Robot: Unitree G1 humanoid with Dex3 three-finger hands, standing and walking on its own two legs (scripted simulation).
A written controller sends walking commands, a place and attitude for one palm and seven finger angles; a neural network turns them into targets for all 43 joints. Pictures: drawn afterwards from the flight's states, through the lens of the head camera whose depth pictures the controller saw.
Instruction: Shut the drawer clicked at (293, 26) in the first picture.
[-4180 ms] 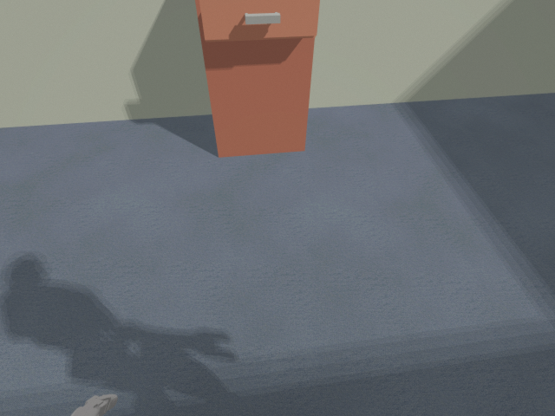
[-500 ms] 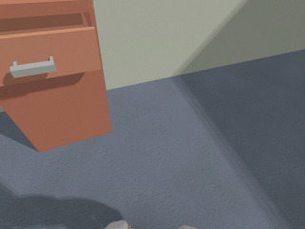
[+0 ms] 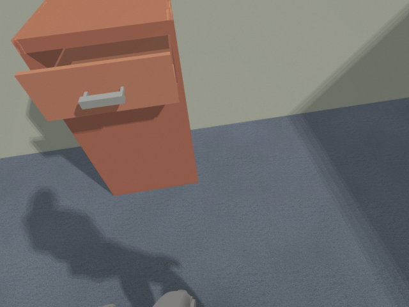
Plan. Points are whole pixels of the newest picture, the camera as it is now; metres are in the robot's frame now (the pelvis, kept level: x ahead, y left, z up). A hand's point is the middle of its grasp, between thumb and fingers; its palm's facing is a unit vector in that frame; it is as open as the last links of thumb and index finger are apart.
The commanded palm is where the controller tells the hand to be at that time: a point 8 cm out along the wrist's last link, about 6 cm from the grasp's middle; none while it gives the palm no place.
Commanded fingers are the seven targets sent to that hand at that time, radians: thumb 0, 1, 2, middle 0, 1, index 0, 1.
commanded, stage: turn to face it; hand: left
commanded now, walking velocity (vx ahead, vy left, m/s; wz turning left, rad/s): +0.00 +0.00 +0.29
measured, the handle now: (103, 95) +0.71 +0.35 +0.02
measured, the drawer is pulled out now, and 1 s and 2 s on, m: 0.13 0.13 0.13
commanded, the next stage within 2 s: take the last steps up to it in 0.10 s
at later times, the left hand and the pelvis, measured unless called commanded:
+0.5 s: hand out of the picture -0.06 +0.25 -0.18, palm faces +0.21 -0.96 -0.19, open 7.4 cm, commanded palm none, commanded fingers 0.00 0.90 0.90 -0.20 -0.30 -0.20 -0.30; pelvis -0.01 +0.06 +0.00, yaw +9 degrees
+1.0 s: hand (130, 281) +0.21 +0.20 -0.16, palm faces +0.15 -0.97 -0.20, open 7.4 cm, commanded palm none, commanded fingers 0.00 0.90 0.90 -0.20 -0.30 -0.20 -0.30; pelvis +0.13 +0.02 -0.01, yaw +10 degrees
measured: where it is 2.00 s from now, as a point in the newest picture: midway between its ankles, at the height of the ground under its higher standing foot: outside the picture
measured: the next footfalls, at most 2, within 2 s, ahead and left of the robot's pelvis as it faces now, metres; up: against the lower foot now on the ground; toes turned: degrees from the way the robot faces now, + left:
left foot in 0.32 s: -0.02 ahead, +0.14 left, +0.00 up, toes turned +11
right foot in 0.90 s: +0.24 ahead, -0.06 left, +0.00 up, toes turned +1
